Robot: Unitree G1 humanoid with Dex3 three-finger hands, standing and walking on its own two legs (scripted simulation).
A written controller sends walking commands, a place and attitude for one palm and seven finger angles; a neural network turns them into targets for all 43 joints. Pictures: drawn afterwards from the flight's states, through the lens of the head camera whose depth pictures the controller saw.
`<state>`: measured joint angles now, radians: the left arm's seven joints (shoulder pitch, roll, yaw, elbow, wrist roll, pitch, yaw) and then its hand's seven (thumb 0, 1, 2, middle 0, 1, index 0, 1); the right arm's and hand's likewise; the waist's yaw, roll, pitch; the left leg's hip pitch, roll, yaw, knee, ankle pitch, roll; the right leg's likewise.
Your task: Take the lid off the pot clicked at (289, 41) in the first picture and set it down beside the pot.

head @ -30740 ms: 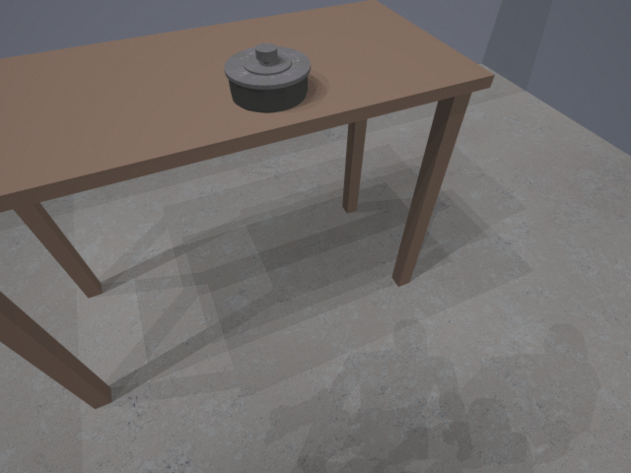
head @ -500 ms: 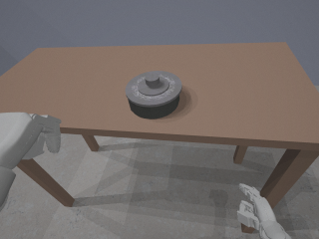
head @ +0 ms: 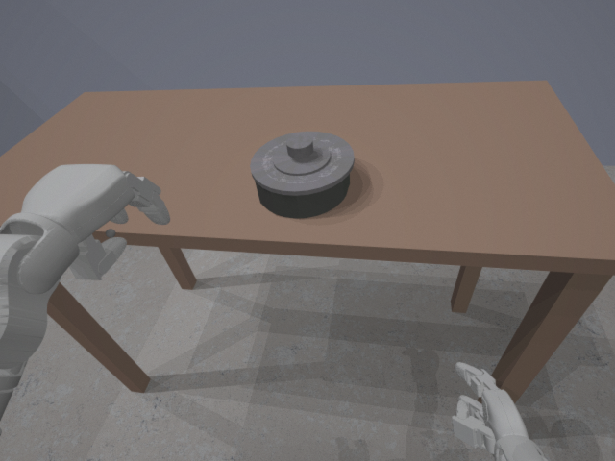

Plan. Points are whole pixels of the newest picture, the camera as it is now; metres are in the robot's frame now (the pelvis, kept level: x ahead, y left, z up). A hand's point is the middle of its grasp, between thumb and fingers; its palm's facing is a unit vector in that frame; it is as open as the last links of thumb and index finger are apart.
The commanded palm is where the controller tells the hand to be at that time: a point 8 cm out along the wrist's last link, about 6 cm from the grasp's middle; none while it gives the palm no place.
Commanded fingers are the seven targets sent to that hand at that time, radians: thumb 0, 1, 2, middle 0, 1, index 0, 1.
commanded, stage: reach forward and open the fingers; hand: left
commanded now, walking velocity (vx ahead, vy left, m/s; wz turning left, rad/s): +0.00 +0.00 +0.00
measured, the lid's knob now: (300, 146) +0.53 +0.08 +0.16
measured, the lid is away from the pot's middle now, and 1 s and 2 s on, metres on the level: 0.00 0.00 0.00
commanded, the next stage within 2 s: move the open hand above the knob in 0.30 s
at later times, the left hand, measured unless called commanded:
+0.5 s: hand (131, 201) +0.32 +0.24 +0.22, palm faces -0.03 -0.01 -1.00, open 9.9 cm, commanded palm +0.30 +0.23 +0.29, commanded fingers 0.00 -0.38 1.69 -0.88 -0.08 -0.88 -0.08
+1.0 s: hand (204, 161) +0.40 +0.18 +0.22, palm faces -0.08 -0.03 -1.00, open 10.0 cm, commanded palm +0.37 +0.17 +0.29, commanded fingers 0.00 -0.38 1.69 -0.88 -0.08 -0.88 -0.08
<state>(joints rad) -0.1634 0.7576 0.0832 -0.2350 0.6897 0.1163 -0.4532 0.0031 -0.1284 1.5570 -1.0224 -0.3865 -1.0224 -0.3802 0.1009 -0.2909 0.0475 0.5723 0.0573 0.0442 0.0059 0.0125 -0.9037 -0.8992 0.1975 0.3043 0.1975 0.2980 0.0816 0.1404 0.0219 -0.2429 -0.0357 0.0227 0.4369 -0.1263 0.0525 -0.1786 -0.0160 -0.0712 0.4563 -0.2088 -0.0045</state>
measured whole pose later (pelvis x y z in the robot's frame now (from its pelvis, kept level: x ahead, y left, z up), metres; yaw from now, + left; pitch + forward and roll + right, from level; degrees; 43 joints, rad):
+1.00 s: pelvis +0.02 +0.00 +0.00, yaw +0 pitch -2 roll +0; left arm -0.69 0.59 -0.19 0.15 0.80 0.25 -0.49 0.00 -0.38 1.69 -0.89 -0.09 -0.89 -0.08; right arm 0.11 -0.29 0.05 0.61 0.06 0.08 0.02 0.01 -0.91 -0.90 0.20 0.30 0.20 0.30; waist 0.04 0.12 0.01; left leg -0.26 -0.05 0.03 0.45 -0.15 0.05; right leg -0.22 -0.03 -0.06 0.51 -0.26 -0.01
